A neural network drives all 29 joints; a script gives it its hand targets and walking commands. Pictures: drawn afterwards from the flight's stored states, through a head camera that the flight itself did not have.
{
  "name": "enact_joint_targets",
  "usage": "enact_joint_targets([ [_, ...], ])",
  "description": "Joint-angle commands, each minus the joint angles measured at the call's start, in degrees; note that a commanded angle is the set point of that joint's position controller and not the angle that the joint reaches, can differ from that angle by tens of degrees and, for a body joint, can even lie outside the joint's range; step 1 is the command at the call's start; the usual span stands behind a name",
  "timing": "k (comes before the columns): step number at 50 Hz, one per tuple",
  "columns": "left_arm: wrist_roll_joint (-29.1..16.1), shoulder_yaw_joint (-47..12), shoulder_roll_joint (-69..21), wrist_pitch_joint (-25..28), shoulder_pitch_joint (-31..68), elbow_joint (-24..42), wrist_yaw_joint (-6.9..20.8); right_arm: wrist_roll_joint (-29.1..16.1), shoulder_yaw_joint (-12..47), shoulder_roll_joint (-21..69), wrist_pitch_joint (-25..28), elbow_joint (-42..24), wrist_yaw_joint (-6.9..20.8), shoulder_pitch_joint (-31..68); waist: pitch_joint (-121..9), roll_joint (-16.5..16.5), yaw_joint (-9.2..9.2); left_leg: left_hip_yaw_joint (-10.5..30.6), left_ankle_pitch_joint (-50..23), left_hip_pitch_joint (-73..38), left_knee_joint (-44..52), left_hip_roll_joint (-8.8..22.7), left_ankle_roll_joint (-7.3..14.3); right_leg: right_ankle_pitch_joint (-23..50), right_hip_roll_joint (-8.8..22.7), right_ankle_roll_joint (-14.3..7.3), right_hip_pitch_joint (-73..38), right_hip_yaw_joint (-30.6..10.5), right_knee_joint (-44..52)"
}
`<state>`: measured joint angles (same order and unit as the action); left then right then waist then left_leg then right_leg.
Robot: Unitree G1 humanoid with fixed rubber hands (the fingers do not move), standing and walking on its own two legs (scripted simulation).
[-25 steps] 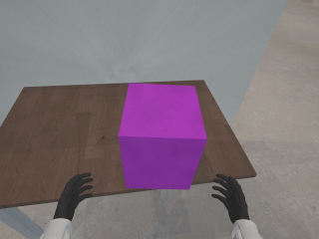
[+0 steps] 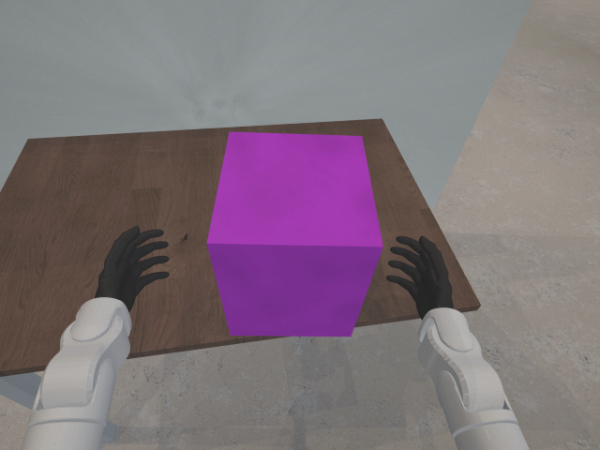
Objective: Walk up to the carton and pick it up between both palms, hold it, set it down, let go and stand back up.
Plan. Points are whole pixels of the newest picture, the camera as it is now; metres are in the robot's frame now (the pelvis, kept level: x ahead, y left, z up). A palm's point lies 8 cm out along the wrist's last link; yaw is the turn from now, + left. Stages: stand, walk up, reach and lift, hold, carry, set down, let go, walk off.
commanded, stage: reach and lift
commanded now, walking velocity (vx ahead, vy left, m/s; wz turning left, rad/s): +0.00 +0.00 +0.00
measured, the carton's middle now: (293, 239) +0.42 +0.03 +0.02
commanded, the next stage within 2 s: none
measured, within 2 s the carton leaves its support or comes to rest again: neither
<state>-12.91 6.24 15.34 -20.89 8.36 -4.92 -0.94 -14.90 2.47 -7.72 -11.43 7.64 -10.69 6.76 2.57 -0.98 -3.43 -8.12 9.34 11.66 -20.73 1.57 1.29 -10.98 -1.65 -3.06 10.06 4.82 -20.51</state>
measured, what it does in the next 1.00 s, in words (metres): stands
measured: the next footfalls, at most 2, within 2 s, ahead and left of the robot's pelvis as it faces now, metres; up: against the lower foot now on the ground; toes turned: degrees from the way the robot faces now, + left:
none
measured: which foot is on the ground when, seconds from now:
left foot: down 0.00-1.00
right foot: down 0.00-1.00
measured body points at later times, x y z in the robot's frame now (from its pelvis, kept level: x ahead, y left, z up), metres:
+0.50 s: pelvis +0.00 -0.01 +0.00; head +0.03 +0.01 +0.45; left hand +0.37 +0.25 +0.12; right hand +0.39 -0.15 +0.11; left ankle +0.02 +0.10 -0.75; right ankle +0.00 -0.08 -0.75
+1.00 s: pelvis +0.00 +0.00 +0.00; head +0.03 +0.02 +0.45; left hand +0.43 +0.26 +0.17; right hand +0.46 -0.14 +0.16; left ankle +0.02 +0.10 -0.75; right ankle +0.00 -0.08 -0.75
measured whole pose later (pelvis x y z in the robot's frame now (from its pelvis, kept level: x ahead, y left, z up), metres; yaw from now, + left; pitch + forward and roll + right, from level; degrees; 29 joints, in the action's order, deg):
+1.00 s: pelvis +0.00 +0.00 +0.00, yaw +2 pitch +7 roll -1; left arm -12.8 5.8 22.2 -29.4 48.6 -34.4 -3.1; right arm -21.2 -0.6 -14.1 -21.6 39.5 -10.4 49.6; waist -4.2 -0.7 -1.0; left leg -6.0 9.3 20.3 -22.9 2.0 1.4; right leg -9.4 -2.1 -2.9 16.1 6.7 -18.6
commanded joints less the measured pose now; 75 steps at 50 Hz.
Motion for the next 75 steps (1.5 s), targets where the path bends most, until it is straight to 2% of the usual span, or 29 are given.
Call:
enact_joint_targets([
  [1,-0.4,4.4,10.1,1.7,21.9,14.3,0.1,-1.5,-1.9,-6.0,2.3,-15.2,-0.8,22.9,-25.9,2.4,0.02,6.1,-20.6,-12.1,-1.7,-0.4,-1.0,14.0,1.4,2.9,-4.5,-7.4,2.0],
  [4,0.0,4.9,10.7,-0.5,26.4,14.3,0.6,-2.5,-2.2,-7.0,0.5,-11.6,-1.0,25.7,-28.7,4.4,1.71,7.0,-22.3,-13.7,-2.4,-0.1,-1.6,15.4,1.2,2.7,-4.0,-7.2,2.0],
  [9,1.4,8.3,13.0,-4.1,29.6,13.9,1.5,-3.6,-1.4,-8.0,-1.1,-13.3,-2.2,31.1,-32.0,1.8,1.27,6.5,-22.4,-11.3,-2.5,-1.2,-0.6,24.4,2.0,4.7,-10.1,-8.2,0.3],
  [13,1.3,7.7,12.9,-5.6,36.5,7.8,1.6,-4.5,-2.4,-8.2,-3.5,-7.5,-2.2,37.3,-26.7,3.1,2.05,6.5,-15.5,-7.5,-0.2,-0.9,-0.2,17.2,2.2,4.2,-8.5,-7.9,1.2],
  [17,2.8,7.8,13.1,-6.5,40.0,9.4,1.0,-4.7,-3.7,-9.5,-4.1,-6.3,-1.7,40.4,-32.4,6.7,1.9,6.7,-22.2,-12.2,-1.9,-0.8,-1.1,20.0,1.4,3.3,-7.5,-7.3,1.1],
  [18,3.0,8.7,15.1,-6.9,40.0,12.5,0.8,-4.8,-3.0,-9.9,-4.0,-8.2,-2.0,40.2,-36.3,5.3,1.08,6.2,-24.1,-13.9,-2.5,-1.2,-0.9,22.7,1.2,4.2,-8.9,-7.0,1.0],
  [20,4.0,9.1,14.2,-8.3,39.7,10.3,0.9,-4.9,-3.5,-10.7,-3.9,-6.5,-2.4,41.0,-34.9,5.0,2.37,6.5,-26.9,-13.5,-3.5,-1.2,-1.8,26.3,0.8,4.2,-9.8,-6.6,0.4],
  [23,1.5,6.4,13.5,-9.2,46.8,4.6,0.9,-4.7,-4.3,-10.9,-5.7,-4.3,-2.6,48.4,-30.4,4.0,3.17,6.8,-17.0,-9.7,-1.5,-0.8,-0.7,18.0,1.3,4.2,-6.0,-6.3,1.3],
  [27,0.9,6.5,17.7,-8.4,53.3,0.3,0.2,-5.2,-5.3,-10.7,-7.1,-0.7,-2.2,54.8,-33.0,2.8,2.06,6.5,-13.5,-7.5,-1.2,-1.0,0.5,15.5,1.3,4.4,-6.6,-6.7,1.0],
  [29,-0.6,4.8,17.1,-7.4,54.0,1.7,-0.2,-5.9,-4.9,-11.0,-6.9,-2.6,-1.7,56.4,-39.1,3.2,1.95,6.1,-17.0,-8.7,-1.7,-1.0,0.3,18.9,1.2,4.5,-8.2,-6.8,0.7],
  [35,-0.1,3.4,16.2,-7.4,59.1,-6.7,-1.4,-5.5,-6.0,-13.4,-7.9,9.5,-0.3,61.0,-39.1,6.1,2.85,8.4,-21.2,-12.4,-2.3,0.0,-1.5,16.9,0.3,2.7,-4.3,-4.9,1.7],
  [39,-0.1,2.9,19.4,-6.5,69.0,-14.7,-1.7,-3.9,-7.4,-15.1,-8.1,13.8,0.3,70.7,-40.2,4.9,2.77,8.0,-15.6,-10.5,-1.8,-0.1,-0.9,10.9,0.5,3.0,-1.1,-4.5,2.2],
  [40,-0.7,3.1,19.2,-6.2,69.1,-13.8,-2.1,-5.4,-6.2,-14.4,-7.8,12.0,0.4,72.2,-41.3,3.1,1.03,7.7,-16.9,-9.0,-1.9,-0.4,-0.3,13.9,0.4,3.5,-4.0,-4.8,2.2],
  [41,-0.4,2.3,18.4,-5.9,68.0,-15.5,-2.1,-4.8,-5.9,-14.7,-7.6,14.9,0.4,70.6,-41.8,3.5,2.55,8.0,-20.5,-10.2,-2.9,-0.3,-1.0,17.6,0.1,3.2,-4.6,-4.8,1.2],
  [43,0.6,3.0,19.7,-5.3,71.7,-15.2,-2.3,-5.2,-7.2,-16.2,-7.3,17.1,0.5,73.1,-44.3,6.4,2.04,8.0,-20.4,-12.6,-3.2,-0.5,-1.5,16.4,0.1,3.2,-2.5,-4.6,1.8],
  [44,0.2,2.5,18.8,-5.4,70.1,-16.8,-2.3,-6.5,-5.2,-15.2,-7.2,16.2,0.7,73.6,-44.5,4.5,1.3,8.0,-22.2,-13.0,-3.7,-0.2,-1.4,17.9,-0.2,3.2,-3.3,-4.2,1.8],
  [47,0.2,2.0,18.3,-4.9,71.9,-15.8,-2.4,-6.3,-5.9,-15.8,-6.8,18.6,0.4,73.4,-48.6,8.0,2.05,8.0,-25.9,-14.9,-4.6,-0.6,-2.5,21.3,-0.6,3.2,-3.8,-3.7,1.4],
  [49,0.4,1.9,17.2,-4.9,69.9,-18.9,-1.9,-6.4,-5.1,-15.5,-6.6,21.5,0.4,72.6,-44.6,6.9,2.75,8.6,-28.7,-14.9,-6.2,-0.5,-2.7,22.7,-0.6,3.0,-1.6,-4.0,1.5],
  [51,2.5,3.3,15.9,-3.7,66.7,-23.0,-1.0,-5.0,-4.6,-13.8,-5.6,24.2,0.3,70.6,-40.3,3.6,3.1,9.0,-27.2,-12.9,-5.8,-0.5,-2.0,23.3,-0.5,3.7,-3.7,-3.5,0.7],
  [52,2.9,3.9,16.5,-2.8,64.9,-18.0,-0.6,-5.0,-3.8,-14.1,-4.7,21.5,0.0,68.5,-43.2,3.6,2.75,8.4,-30.7,-13.8,-5.8,-0.9,-2.1,28.1,-0.4,4.1,-6.8,-4.0,0.8],
  [53,4.3,2.9,13.7,-2.2,61.4,-26.0,0.5,-4.5,-3.0,-11.5,-4.8,28.9,0.0,65.4,-36.6,4.0,4.38,9.1,-29.8,-11.8,-5.8,-0.7,-2.0,26.1,-0.2,3.9,-5.4,-3.8,0.5],
  [54,5.1,3.0,11.9,-1.1,58.4,-28.9,1.4,-4.5,-2.6,-10.4,-4.5,32.2,0.2,63.1,-32.5,3.4,4.04,9.2,-27.7,-11.2,-4.8,-0.7,-2.2,23.5,-0.1,3.8,-4.7,-3.7,1.4],
  [56,7.1,4.7,13.4,1.4,58.6,-27.1,2.1,-3.0,-3.6,-11.0,-2.3,27.5,-0.2,62.9,-34.5,2.7,3.37,8.1,-26.4,-10.0,-3.4,-1.2,-2.2,24.1,-0.2,4.4,-7.9,-3.4,1.9],
  [57,7.1,3.5,11.8,2.7,58.3,-33.4,2.5,-1.6,-3.4,-9.2,-1.6,31.1,-0.2,62.6,-29.4,1.7,3.75,8.3,-22.5,-7.1,-2.5,-1.2,-1.8,20.6,0.2,4.5,-6.0,-3.6,2.0],
  [60,6.9,3.6,12.0,9.6,60.2,-20.7,1.4,-0.5,-4.5,-7.5,4.1,17.9,-0.7,62.1,-41.6,5.7,2.39,6.9,-28.4,-7.8,-4.8,-1.7,-3.0,26.8,0.3,4.8,-8.3,-3.7,0.1],
  [64,5.3,3.4,13.4,16.7,65.9,-21.0,-0.5,3.2,-6.7,-7.1,8.7,14.0,-0.4,65.8,-49.0,6.5,1.49,6.9,-28.5,-8.3,-7.1,-1.5,-3.3,23.7,0.4,4.4,-3.5,-3.6,-1.0],
  [67,3.8,1.5,11.6,20.0,67.4,-25.0,-0.7,5.7,-8.9,-6.2,10.1,18.0,-0.3,64.6,-50.8,6.0,3.11,7.9,-27.0,-7.9,-8.3,-0.8,-3.7,20.7,0.4,4.0,0.4,-2.9,-2.2],
  [71,5.4,2.4,11.1,26.1,65.5,-33.8,-0.7,8.4,-8.8,-3.7,14.0,23.0,0.4,63.9,-57.3,4.3,0.89,7.1,-28.0,-3.0,-10.6,-0.9,-3.5,23.5,0.7,3.9,-0.4,-3.4,-4.8],
  [75,7.4,2.3,8.8,31.8,66.5,-39.3,-0.6,9.5,-9.5,-3.9,19.2,29.8,1.4,63.5,-60.1,7.6,1.03,7.9,-32.6,-5.1,-13.2,-0.1,-4.9,23.6,0.6,3.6,4.7,-2.7,-6.6],
])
